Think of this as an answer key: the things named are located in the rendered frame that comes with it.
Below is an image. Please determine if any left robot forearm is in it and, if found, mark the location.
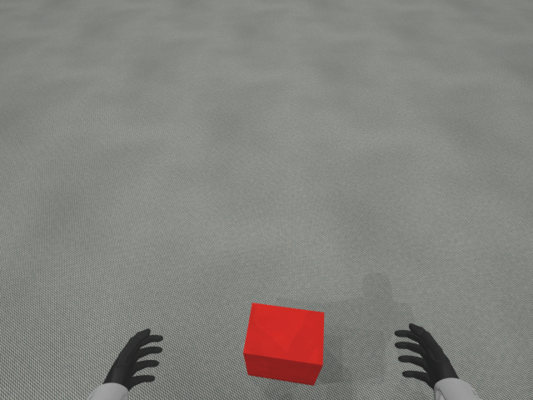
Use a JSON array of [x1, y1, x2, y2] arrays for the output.
[[87, 382, 129, 400]]

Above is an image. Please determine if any robot left hand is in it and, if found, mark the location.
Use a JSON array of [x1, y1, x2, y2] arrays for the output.
[[103, 328, 163, 391]]

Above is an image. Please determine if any robot right hand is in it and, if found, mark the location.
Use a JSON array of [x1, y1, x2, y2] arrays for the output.
[[395, 323, 459, 391]]

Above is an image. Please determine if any carton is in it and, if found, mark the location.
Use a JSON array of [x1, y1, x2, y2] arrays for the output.
[[243, 302, 324, 386]]

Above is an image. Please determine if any right robot forearm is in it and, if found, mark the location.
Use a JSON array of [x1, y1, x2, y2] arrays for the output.
[[434, 377, 482, 400]]

